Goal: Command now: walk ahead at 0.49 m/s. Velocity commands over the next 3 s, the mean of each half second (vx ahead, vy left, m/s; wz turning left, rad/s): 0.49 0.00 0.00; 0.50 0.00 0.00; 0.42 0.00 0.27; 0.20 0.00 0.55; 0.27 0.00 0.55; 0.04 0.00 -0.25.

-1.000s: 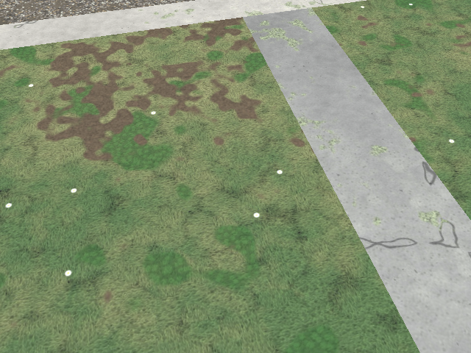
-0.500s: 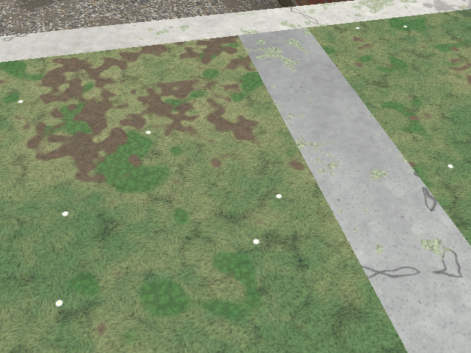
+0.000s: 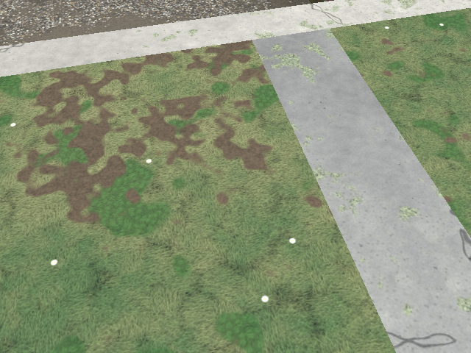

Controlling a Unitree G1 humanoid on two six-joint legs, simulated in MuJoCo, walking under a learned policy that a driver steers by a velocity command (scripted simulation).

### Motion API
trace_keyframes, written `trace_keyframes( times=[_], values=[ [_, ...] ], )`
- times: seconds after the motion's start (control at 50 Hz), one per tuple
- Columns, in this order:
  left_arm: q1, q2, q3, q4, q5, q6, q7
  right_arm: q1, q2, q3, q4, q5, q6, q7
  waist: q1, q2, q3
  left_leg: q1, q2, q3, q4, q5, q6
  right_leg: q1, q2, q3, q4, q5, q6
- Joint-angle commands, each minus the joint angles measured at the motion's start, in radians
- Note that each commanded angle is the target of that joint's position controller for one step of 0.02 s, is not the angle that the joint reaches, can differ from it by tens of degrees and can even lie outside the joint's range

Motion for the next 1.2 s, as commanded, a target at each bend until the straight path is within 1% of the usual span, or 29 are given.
trace_keyframes(
  times=[0.02, 0.12, 0.18, 0.26, 0.32, 0.36, 0.38, 0.4, 0.42, 0.44, 0.46, 0.48, 0.5, 0.54, 0.6, 0.72, 0.82, 0.88, 0.9, 0.92, 0.94, 0.96, 0.98, 1.0, 1.02, 1.04, 1.06, 1.1, 1.2],
  values=[
    [0.001, 0.069, 0.006, -0.022, 0.003, -0.022, 0.0, 0.109, -0.035, -0.021, -0.03, -0.005, 0.019, -0.011, -0.045, -0.094, -0.026, -0.087, 0.09, -0.034, -0.042, 0.051, -0.001, 0.026, -0.266, 0.273, -0.307, 0.034, -0.175],
    [0.099, 0.131, 0.016, 0.007, 0.002, -0.016, 0.036, -0.116, -0.062, -0.029, -0.114, -0.025, 0.018, -0.008, -0.005, -0.068, 0.031, -0.248, 0.102, -0.011, -0.344, 0.306, -0.046, 0.08, -0.254, 0.202, -0.344, 0.097, -0.17],
    [0.16, 0.15, 0.018, 0.017, -0.008, -0.008, 0.045, -0.24, -0.041, -0.018, -0.144, -0.019, 0.009, 0.006, 0.038, -0.07, 0.035, -0.197, 0.056, 0.035, -0.552, 0.429, -0.049, 0.115, -0.229, 0.146, -0.338, 0.116, -0.138],
    [0.245, 0.162, 0.023, 0.049, -0.02, 0.008, 0.047, -0.353, -0.049, -0.01, -0.186, -0.008, 0.004, 0.03, 0.074, -0.072, 0.056, -0.218, 0.031, 0.036, -0.674, 0.397, -0.039, 0.259, -0.28, 0.152, -0.285, 0.107, -0.129],
    [0.246, 0.176, 0.032, 0.055, -0.02, 0.026, 0.051, -0.346, -0.082, -0.018, -0.205, -0.006, -0.004, 0.046, 0.044, -0.09, 0.038, -0.177, 0.011, 0.039, -0.724, 0.286, 0.0, 0.357, -0.326, 0.167, -0.206, 0.204, -0.104],
    [0.203, 0.178, 0.032, 0.043, -0.015, 0.038, 0.051, -0.172, -0.137, -0.047, -0.161, -0.008, -0.009, 0.045, -0.061, -0.105, -0.069, 0.077, -0.051, 0.091, -0.753, 0.249, 0.041, 0.347, -0.281, 0.119, 0.005, 0.506, -0.069],
    [0.201, 0.145, 0.018, 0.028, -0.004, 0.041, 0.05, 0.018, -0.198, -0.074, -0.108, -0.012, -0.008, 0.038, -0.134, -0.074, -0.199, 0.358, -0.01, 0.046, -0.724, 0.266, 0.083, 0.223, -0.223, 0.073, 0.246, 0.483, -0.035],
    [0.312, 0.036, -0.015, 0.013, 0.001, 0.025, 0.042, 0.162, -0.303, -0.1, -0.077, -0.034, -0.003, 0.034, -0.117, 0.14, -0.367, 0.782, 0.254, -0.376, -0.752, 0.136, 0.231, -0.183, -0.075, 0.012, 0.66, 0.132, 0.039],
    [0.311, 0.029, -0.022, 0.025, -0.009, -0.001, 0.036, 0.184, -0.251, -0.083, -0.07, -0.027, 0.0, 0.039, -0.119, 0.233, -0.444, 0.862, 0.337, -0.703, -0.928, 0.037, 0.278, -0.359, 0.0, 0.144, 0.848, -0.413, 0.044],
    [0.227, 0.131, 0.005, 0.002, -0.037, -0.02, 0.031, 0.108, -0.188, -0.06, -0.08, -0.022, -0.003, 0.039, -0.109, 0.169, -0.316, 0.761, 0.307, -0.596, -0.943, 0.001, 0.224, -0.454, -0.067, 0.197, 0.932, -0.382, 0.019],
    [0.148, 0.148, 0.007, -0.022, -0.047, -0.028, 0.033, 0.011, -0.152, -0.048, -0.107, -0.023, -0.002, 0.037, -0.085, 0.101, -0.206, 0.61, 0.273, -0.447, -0.958, 0.072, 0.193, -0.461, -0.124, 0.166, 0.913, -0.293, 0.005],
    [0.109, 0.139, 0.011, -0.027, -0.034, -0.026, 0.04, -0.061, -0.124, -0.038, -0.116, -0.031, -0.003, 0.041, -0.055, 0.03, -0.129, 0.458, 0.233, -0.337, -0.995, 0.165, 0.178, -0.421, -0.164, 0.147, 0.845, -0.213, 0.006],
    [0.117, 0.128, 0.019, -0.023, -0.022, -0.012, 0.045, -0.097, -0.098, -0.03, -0.119, -0.038, -0.008, 0.044, -0.018, 0.038, -0.098, 0.362, 0.195, -0.257, -1.027, 0.22, 0.161, -0.356, -0.199, 0.154, 0.779, -0.161, 0.006],
    [0.155, 0.08, 0.016, -0.009, -0.017, 0.016, 0.047, -0.093, -0.087, -0.028, -0.103, -0.038, -0.012, 0.048, 0.013, 0.047, -0.074, 0.277, 0.159, -0.179, -1.08, 0.271, 0.166, -0.285, -0.21, 0.143, 0.723, -0.118, 0.017],
    [0.085, 0.079, 0.022, -0.036, -0.008, 0.03, 0.052, -0.037, -0.127, -0.038, -0.074, -0.037, -0.015, 0.033, 0.013, 0.022, -0.028, 0.279, 0.155, -0.117, -1.117, 0.364, 0.182, -0.368, -0.218, 0.135, 0.602, -0.013, 0.044],
    [-0.132, 0.052, 0.014, -0.101, -0.007, 0.018, 0.036, 0.052, -0.142, -0.038, -0.037, -0.025, 0.001, 0.007, -0.044, 0.026, 0.019, 0.324, 0.116, -0.017, -1.142, 0.346, 0.142, -0.376, -0.175, 0.091, 0.249, 0.254, 0.063],
    [-0.258, 0.057, 0.006, -0.151, -0.017, 0.007, 0.012, 0.129, -0.15, -0.046, 0.01, -0.016, 0.02, 0.001, -0.077, 0.025, 0.062, 0.475, 0.172, -0.016, -1.093, 0.361, 0.137, -0.407, -0.151, 0.086, 0.122, 0.206, 0.04],
    [-0.234, 0.087, 0.014, -0.16, -0.02, -0.003, -0.002, 0.112, -0.166, -0.056, 0.017, -0.013, 0.034, -0.005, -0.04, 0.044, 0.035, 0.547, 0.204, -0.02, -1.011, 0.508, 0.115, -0.334, -0.126, 0.071, 0.083, 0.097, 0.003],
    [-0.176, 0.11, 0.026, -0.147, -0.019, -0.006, -0.002, 0.092, -0.176, -0.059, 0.012, -0.013, 0.038, -0.006, -0.004, 0.061, -0.005, 0.547, 0.195, -0.009, -0.943, 0.669, 0.103, -0.231, -0.095, 0.044, 0.077, 0.068, -0.013],
    [-0.047, 0.143, 0.046, -0.108, -0.016, -0.006, 0.001, 0.069, -0.169, -0.055, 0.007, -0.013, 0.044, -0.006, 0.066, 0.06, -0.08, 0.516, 0.154, 0.026, -0.793, 0.814, 0.081, -0.049, -0.058, 0.013, 0.061, 0.075, -0.037],
    [0.141, 0.201, 0.071, -0.055, -0.01, -0.005, 0.009, 0.066, -0.14, -0.042, -0.008, -0.022, 0.046, -0.005, 0.137, 0.026, -0.208, 0.368, 0.099, 0.064, -0.554, 0.733, 0.048, 0.245, -0.117, 0.08, 0.098, 0.098, -0.082],
    [0.293, 0.299, 0.097, -0.025, 0.006, 0.001, 0.016, 0.179, -0.038, -0.01, -0.021, -0.029, 0.03, 0.006, 0.116, -0.187, -0.37, -0.051, -0.053, 0.105, -0.14, 0.332, -0.03, 0.667, -0.383, 0.513, 0.07, -0.035, -0.239],
    [0.299, 0.245, 0.076, -0.019, -0.007, 0.006, 0.015, 0.165, -0.034, -0.004, -0.01, -0.021, 0.003, 0.011, 0.118, -0.272, -0.44, -0.217, -0.129, -0.033, 0.049, -0.242, -0.035, 0.729, -0.459, 0.814, -0.103, -0.126, -0.277],
    [0.219, 0.189, 0.056, -0.029, -0.014, 0.004, 0.015, 0.077, -0.121, -0.028, -0.037, 0.009, -0.016, 0.017, 0.111, -0.221, -0.305, -0.316, -0.062, -0.08, 0.128, -0.213, -0.011, 0.621, -0.426, 0.699, -0.122, -0.178, -0.223],
    [0.126, 0.151, 0.044, -0.056, -0.011, 0.003, 0.017, 0.001, -0.14, -0.03, -0.061, 0.019, -0.024, 0.014, 0.086, -0.156, -0.199, -0.323, -0.005, -0.045, 0.102, -0.123, 0.004, 0.467, -0.393, 0.556, -0.141, -0.131, -0.187],
    [0.054, 0.119, 0.034, -0.065, -0.002, 0.001, 0.013, -0.039, -0.135, -0.036, -0.067, 0.006, -0.021, 0.007, 0.053, -0.089, -0.118, -0.283, 0.037, -0.026, 0.031, -0.041, 0.004, 0.306, -0.354, 0.451, -0.182, -0.059, -0.168],
    [0.018, 0.091, 0.025, -0.068, 0.009, -0.005, 0.011, -0.027, -0.125, -0.044, -0.063, -0.005, -0.008, 0.0, 0.014, -0.102, -0.089, -0.212, 0.071, -0.033, -0.032, 0.01, 0.005, 0.203, -0.318, 0.379, -0.214, -0.01, -0.15],
    [0.017, 0.086, 0.024, -0.053, 0.011, -0.009, 0.009, 0.024, -0.072, -0.04, -0.046, -0.007, 0.021, -0.003, -0.021, -0.119, -0.069, -0.139, 0.088, -0.029, -0.086, 0.049, -0.003, 0.109, -0.292, 0.295, -0.27, 0.028, -0.152],
    [0.09, 0.135, 0.037, -0.015, 0.018, -0.017, 0.04, -0.092, -0.073, -0.047, -0.086, -0.01, 0.041, -0.001, -0.003, -0.082, -0.009, -0.274, 0.081, -0.058, -0.284, 0.279, -0.031, 0.142, -0.288, 0.143, -0.322, 0.156, -0.138]
  ],
)
Next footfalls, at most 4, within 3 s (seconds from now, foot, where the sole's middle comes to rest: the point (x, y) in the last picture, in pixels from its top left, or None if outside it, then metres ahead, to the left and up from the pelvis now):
0.38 left None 0.41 0.16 -0.77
0.94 right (275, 273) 0.72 -0.08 -0.77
1.48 left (203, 199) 1.00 0.16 -0.77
1.96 right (261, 181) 1.09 -0.05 -0.77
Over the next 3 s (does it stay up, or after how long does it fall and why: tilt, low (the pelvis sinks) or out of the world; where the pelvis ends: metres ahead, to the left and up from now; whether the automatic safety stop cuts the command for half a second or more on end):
stays up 1.17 0.17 0.00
